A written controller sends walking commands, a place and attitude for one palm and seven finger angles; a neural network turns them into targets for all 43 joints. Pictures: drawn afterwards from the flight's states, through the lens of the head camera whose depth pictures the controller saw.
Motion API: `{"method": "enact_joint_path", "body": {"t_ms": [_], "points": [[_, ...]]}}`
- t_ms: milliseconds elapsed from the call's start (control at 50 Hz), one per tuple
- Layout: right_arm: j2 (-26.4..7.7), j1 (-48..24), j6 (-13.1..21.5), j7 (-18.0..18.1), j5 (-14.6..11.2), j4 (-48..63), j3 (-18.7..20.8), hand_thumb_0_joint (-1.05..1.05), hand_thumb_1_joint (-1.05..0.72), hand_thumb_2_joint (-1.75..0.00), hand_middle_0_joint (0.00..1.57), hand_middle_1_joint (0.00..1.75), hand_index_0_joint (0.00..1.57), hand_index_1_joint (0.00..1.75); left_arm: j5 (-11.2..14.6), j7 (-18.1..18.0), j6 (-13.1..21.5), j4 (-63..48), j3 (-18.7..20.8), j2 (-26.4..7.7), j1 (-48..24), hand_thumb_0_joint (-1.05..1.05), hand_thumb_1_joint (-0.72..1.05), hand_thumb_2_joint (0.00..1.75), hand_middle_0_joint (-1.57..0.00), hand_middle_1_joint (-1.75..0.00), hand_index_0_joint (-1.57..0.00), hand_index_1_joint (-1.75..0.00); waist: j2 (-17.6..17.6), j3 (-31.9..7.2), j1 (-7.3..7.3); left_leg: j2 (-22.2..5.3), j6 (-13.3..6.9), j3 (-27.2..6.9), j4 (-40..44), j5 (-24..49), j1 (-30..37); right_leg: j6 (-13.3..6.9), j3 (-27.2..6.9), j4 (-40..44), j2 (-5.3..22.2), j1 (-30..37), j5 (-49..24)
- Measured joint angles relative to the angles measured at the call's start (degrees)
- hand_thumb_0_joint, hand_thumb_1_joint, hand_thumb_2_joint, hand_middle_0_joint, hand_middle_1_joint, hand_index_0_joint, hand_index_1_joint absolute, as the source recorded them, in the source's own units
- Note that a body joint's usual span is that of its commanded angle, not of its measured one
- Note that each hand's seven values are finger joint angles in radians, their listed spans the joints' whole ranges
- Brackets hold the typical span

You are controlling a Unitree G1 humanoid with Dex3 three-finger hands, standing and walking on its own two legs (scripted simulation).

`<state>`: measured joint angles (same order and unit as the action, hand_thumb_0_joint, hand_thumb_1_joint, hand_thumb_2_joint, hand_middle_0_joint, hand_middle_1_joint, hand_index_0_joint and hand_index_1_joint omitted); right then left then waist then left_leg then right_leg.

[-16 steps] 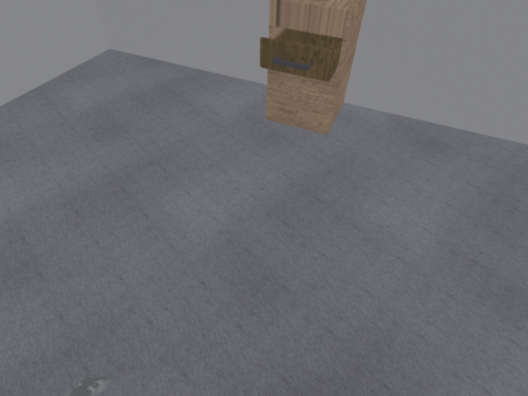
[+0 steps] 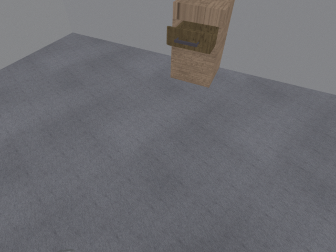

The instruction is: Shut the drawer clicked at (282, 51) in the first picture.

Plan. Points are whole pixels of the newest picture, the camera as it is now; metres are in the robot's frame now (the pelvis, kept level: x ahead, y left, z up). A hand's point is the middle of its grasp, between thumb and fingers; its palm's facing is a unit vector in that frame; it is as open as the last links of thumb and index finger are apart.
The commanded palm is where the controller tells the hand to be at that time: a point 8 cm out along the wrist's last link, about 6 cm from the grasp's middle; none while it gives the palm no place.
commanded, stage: stand and wait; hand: left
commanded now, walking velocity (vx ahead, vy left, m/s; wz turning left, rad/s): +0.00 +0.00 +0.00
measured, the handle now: (186, 41) +1.68 -0.06 -0.25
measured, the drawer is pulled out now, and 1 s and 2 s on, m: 0.18 0.18 0.18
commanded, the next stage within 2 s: look at it before walking up in 0.52 s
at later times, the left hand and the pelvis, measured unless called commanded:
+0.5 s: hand out of the picture +0.06 +0.24 -0.15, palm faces -0.03 -0.94 -0.33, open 7.4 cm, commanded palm none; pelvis -0.02 -0.01 +0.00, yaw +0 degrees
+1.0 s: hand out of the picture +0.07 +0.24 -0.15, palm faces -0.04 -0.95 -0.32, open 7.4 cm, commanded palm none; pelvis -0.01 -0.01 +0.01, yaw -1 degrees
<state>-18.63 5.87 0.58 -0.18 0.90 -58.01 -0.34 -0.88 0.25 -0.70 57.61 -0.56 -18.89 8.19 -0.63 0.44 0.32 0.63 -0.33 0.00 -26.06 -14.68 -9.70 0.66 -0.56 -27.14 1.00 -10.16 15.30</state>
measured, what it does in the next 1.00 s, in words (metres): stands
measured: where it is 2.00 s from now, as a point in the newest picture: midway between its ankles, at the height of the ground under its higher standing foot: outside the picture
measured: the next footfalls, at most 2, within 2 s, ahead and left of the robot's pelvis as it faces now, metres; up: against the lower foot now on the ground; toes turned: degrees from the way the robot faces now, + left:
right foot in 1.96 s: +0.37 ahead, -0.11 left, +0.00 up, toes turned -9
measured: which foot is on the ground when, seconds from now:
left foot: down 0.00-1.00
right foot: down 0.00-1.00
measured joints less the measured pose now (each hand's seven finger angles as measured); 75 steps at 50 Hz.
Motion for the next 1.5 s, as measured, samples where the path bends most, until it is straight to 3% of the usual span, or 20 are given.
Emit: {"method": "enact_joint_path", "body": {"t_ms": [420, 1240, 1320, 1440, 1500], "points": [[-0.74, 2.57, -0.38, -0.12, -0.3, -5.22, 0.19, 0.01, -0.91, -0.9, 0.2, 0.3, 0.2, 0.3, 0.1, 0.07, 0.34, 4.09, 0.26, -0.7, 0.83, 0.0, 0.9, 0.9, -0.2, -0.3, -0.2, -0.3, 0.14, 0.7, -0.49, -0.88, 0.7, -0.15, 2.57, 2.5, 0.51, -0.61, 0.16, 3.05, -0.86, 0.66, -2.81], [-0.33, 0.82, 0.12, -0.04, -0.5, -5.78, 0.1, 0.01, -0.91, -0.9, 0.2, 0.3, 0.21, 0.3, -0.03, -0.05, 0.71, 4.61, 0.27, -0.6, 0.07, 0.0, 0.9, 0.9, -0.2, -0.3, -0.2, -0.3, -0.08, 0.85, -0.24, -0.92, 0.68, 0.23, 4.84, 2.95, 1.99, -0.51, -0.23, 5.11, -0.89, 1.91, -3.3], [0.51, 1.9, -0.43, 0.06, -0.05, -5.82, -0.02, 0.01, -0.91, -0.9, 0.2, 0.3, 0.2, 0.3, -0.2, -0.45, 0.21, 4.6, 0.34, 0.35, 1.28, 0.0, 0.9, 0.9, -0.2, -0.3, -0.2, -0.3, 0.01, -0.25, -0.16, -1.08, 0.73, 0.24, 3.12, 1.72, 1.3, -0.48, -0.2, 3.91, -1.03, 1.45, -2.32], [3.63, 7.86, -1.12, -0.46, 0.46, -5.88, 0.1, 0.01, -0.91, -0.9, 0.2, 0.3, 0.2, 0.3, -0.54, 0.42, 0.0, 4.18, 0.94, 3.64, 7.11, 0.0, 0.91, 0.9, -0.2, -0.3, -0.2, -0.3, 0.1, -2.77, 0.1, -1.95, -0.09, 0.81, -6.29, -8.21, -2.15, -0.91, 0.66, 0.96, -1.4, 1.23, 1.59], [5.23, 10.83, -0.51, -0.6, 0.27, -6.13, 0.28, 0.01, -0.91, -0.9, 0.2, 0.3, 0.2, 0.3, -0.43, 0.51, 0.48, 4.51, 1.4, 5.3, 10.33, 0.0, 0.9, 0.9, -0.2, -0.3, -0.2, -0.3, -0.23, -2.55, 0.19, -2.37, -0.56, 2.25, -6.94, -6.12, -2.49, -0.34, 1.37, -0.49, -1.1, 2.06, 3.78]]}}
